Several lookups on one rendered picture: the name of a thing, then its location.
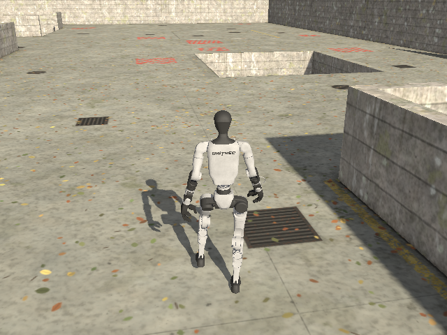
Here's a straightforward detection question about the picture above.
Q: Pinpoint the right robot upper arm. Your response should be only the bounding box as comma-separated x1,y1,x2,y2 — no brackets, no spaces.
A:
237,140,257,178

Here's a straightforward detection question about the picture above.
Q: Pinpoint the left robot upper arm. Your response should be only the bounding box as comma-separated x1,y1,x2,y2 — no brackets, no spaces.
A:
191,141,209,181

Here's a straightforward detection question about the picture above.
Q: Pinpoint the right robot forearm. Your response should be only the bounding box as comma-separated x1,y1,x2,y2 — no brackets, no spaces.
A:
250,167,262,192

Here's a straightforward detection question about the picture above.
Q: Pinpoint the robot left shin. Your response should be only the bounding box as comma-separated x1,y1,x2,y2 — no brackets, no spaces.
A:
198,216,207,258

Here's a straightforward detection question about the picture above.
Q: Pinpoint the robot right foot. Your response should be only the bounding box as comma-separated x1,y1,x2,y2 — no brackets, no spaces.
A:
230,275,241,294

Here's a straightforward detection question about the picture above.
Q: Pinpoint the right robot hand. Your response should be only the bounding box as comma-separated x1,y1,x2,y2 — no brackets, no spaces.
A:
247,190,263,203

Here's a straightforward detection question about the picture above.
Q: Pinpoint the left robot hand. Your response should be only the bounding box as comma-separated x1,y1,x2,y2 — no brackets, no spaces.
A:
181,203,197,222

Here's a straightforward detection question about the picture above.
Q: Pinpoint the left robot forearm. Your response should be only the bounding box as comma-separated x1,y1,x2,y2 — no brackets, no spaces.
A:
182,171,198,205

